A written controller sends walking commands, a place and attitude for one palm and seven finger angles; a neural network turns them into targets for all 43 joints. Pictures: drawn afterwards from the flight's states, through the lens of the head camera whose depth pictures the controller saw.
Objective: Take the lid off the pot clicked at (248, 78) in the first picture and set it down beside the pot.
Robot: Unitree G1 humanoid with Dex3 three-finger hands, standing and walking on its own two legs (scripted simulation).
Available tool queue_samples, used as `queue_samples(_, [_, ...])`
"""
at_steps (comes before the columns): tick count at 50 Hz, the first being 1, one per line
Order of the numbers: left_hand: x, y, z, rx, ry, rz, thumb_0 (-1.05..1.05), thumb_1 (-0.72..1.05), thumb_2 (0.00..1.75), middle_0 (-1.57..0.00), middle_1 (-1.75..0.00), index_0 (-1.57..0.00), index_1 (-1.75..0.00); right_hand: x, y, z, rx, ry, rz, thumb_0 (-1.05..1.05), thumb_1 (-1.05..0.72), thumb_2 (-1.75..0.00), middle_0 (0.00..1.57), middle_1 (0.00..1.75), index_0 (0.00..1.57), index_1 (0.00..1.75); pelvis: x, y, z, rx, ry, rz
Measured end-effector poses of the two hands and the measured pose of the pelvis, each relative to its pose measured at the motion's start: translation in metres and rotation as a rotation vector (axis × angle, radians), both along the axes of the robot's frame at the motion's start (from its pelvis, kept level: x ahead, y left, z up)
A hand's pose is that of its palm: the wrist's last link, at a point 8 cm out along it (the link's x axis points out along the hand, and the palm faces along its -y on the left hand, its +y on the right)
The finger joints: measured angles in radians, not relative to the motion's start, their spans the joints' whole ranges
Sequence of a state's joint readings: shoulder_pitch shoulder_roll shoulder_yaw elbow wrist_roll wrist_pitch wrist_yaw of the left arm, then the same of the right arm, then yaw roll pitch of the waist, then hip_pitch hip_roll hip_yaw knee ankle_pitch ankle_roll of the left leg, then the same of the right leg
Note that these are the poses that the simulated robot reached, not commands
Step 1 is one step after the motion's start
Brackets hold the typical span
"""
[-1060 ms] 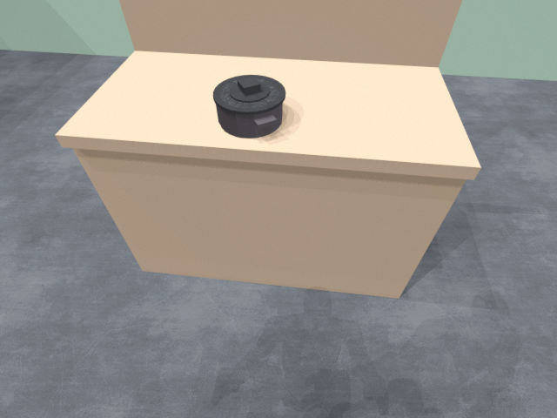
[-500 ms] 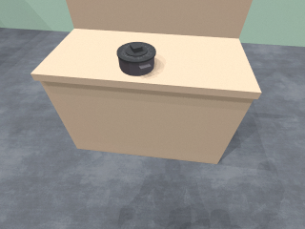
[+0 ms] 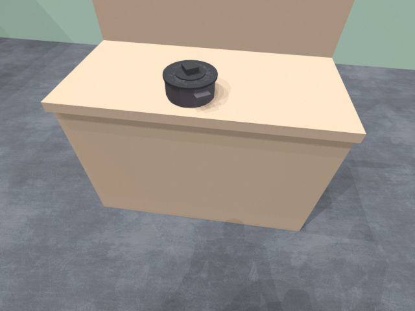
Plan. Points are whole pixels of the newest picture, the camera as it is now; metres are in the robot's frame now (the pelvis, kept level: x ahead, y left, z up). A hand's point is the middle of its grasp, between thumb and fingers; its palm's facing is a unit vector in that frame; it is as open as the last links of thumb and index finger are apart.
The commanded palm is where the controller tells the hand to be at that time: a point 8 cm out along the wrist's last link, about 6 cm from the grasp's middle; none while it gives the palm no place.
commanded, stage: take the last steps up to it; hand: left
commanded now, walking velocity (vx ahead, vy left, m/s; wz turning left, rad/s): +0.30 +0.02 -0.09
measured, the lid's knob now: (190, 67) +0.83 +0.12 +0.06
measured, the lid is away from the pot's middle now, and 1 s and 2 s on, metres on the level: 0.00 0.00 0.00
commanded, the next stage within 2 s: come to a stop and stand still in 0.66 s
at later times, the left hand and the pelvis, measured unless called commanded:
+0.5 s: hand (160, 234) +0.34 +0.15 -0.16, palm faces -0.06 -0.97 -0.22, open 7.3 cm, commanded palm none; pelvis +0.19 -0.02 -0.02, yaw -3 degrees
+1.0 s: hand (153, 257) +0.28 +0.16 -0.18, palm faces +0.05 -0.98 -0.17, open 7.3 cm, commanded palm none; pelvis +0.33 +0.00 +0.00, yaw -4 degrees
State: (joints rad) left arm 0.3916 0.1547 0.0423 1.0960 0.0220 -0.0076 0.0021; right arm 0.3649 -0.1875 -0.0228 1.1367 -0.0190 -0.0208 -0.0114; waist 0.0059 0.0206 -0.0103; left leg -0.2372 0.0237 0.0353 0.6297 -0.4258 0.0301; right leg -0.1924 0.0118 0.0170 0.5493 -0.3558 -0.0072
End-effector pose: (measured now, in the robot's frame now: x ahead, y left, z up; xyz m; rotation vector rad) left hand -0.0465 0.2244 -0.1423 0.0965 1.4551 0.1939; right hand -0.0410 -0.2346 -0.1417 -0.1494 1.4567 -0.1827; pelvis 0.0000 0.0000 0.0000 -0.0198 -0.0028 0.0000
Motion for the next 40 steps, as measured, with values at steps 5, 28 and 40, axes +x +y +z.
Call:
queue_samples(5, [0.01,0.008,-0.008,-0.037,0.095,-0.014,0.0,0.91,0.9,-0.2,-0.3,-0.2,-0.3,0.013,0.018,0.005,-0.027,-0.017,-0.048,0.01,-0.91,-0.9,0.2,0.3,0.2,0.3,0.031,0.016,-0.003,0.016,0.008,-0.037])
queue_samples(28, [0.379,-0.031,0.016,0.04,-0.378,-0.184,0.0,0.91,0.9,-0.2,-0.3,-0.2,-0.3,0.149,0.017,-0.015,0.099,0.121,-0.153,0.01,-0.91,-0.9,0.2,0.3,0.2,0.3,0.213,-0.026,-0.009,0.027,-0.015,-0.057])
queue_samples(40, [0.34,-0.019,0.026,0.055,-0.143,-0.085,-0.01,0.94,0.9,-0.2,-0.3,-0.2,-0.3,0.391,-0.024,0.016,0.031,-0.315,-0.013,0.0,-0.92,-0.9,0.19,0.3,0.2,0.3,0.287,-0.027,0.015,0.028,-0.007,-0.069])
